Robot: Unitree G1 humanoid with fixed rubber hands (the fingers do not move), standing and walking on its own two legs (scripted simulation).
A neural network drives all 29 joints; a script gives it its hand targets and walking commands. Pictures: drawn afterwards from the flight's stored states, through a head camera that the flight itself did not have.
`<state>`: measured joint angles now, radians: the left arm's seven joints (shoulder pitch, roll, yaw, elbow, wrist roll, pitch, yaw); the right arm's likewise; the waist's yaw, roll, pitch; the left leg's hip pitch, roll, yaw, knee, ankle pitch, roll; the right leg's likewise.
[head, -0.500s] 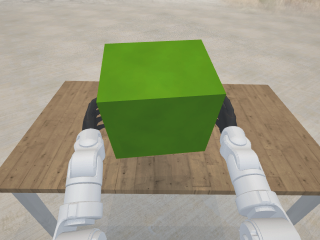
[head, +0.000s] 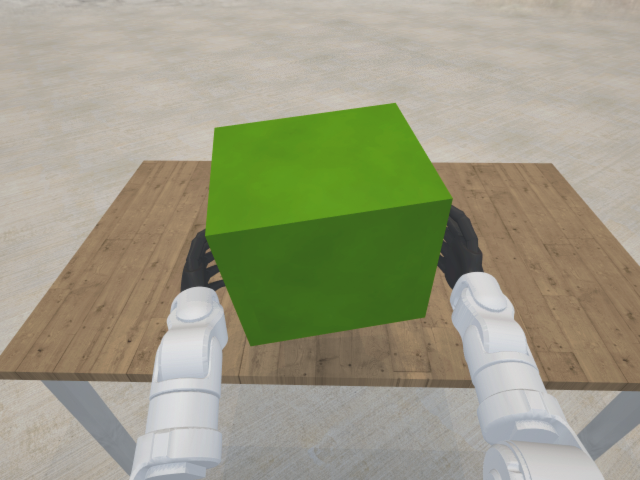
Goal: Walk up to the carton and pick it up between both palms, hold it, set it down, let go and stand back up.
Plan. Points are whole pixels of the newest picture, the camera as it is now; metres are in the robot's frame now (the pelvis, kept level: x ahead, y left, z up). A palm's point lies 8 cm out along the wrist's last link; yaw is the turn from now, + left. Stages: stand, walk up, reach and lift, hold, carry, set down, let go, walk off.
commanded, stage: set down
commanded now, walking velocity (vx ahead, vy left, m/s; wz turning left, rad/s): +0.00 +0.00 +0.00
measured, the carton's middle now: (322, 225) +0.43 +0.02 +0.15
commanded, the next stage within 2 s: none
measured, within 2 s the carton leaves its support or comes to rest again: rests again in 1.54 s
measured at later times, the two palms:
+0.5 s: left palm (210, 295) +0.36 +0.17 +0.08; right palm (444, 269) +0.41 -0.16 +0.08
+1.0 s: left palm (231, 308) +0.36 +0.15 +0.04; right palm (450, 281) +0.42 -0.18 +0.04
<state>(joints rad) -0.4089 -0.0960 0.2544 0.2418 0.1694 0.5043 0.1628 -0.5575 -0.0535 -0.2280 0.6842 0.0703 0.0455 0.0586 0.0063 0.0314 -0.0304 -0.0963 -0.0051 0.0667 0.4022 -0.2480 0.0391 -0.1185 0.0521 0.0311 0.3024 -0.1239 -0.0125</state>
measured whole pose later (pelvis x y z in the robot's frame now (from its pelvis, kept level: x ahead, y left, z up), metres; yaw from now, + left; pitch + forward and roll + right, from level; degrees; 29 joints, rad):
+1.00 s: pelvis +0.01 -0.03 +0.00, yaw -1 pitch +11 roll -2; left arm -0.43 -0.15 0.25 0.36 0.17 0.22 0.24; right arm -0.57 -0.05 -0.28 0.71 0.07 -0.13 0.07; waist 0.09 0.04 -0.04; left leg -0.36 0.04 0.07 0.40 -0.23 0.00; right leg -0.36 0.10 0.02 0.24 -0.07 -0.05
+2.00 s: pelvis +0.00 -0.04 -0.02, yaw -1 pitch +33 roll +0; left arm -0.66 -0.06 0.25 0.41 0.05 0.21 0.26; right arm -0.90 -0.34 -0.07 0.86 0.07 -0.01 0.06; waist 0.14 -0.02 -0.23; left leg -0.83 0.04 0.07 0.40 -0.14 -0.01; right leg -0.87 0.10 0.02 0.32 0.01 -0.05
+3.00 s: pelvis -0.02 -0.06 -0.01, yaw +0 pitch +11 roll +1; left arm -0.51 0.04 0.23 0.56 -0.04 0.25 0.24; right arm -0.57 -0.40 -0.04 0.91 0.21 0.05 0.15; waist 0.08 -0.02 -0.15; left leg -0.42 0.04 0.07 0.40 -0.17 -0.03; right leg -0.46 0.10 0.02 0.34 -0.07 -0.08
